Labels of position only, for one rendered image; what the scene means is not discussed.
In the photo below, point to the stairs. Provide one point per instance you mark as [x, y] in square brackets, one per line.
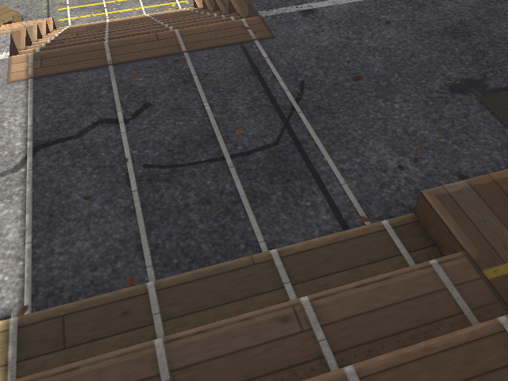
[98, 31]
[378, 302]

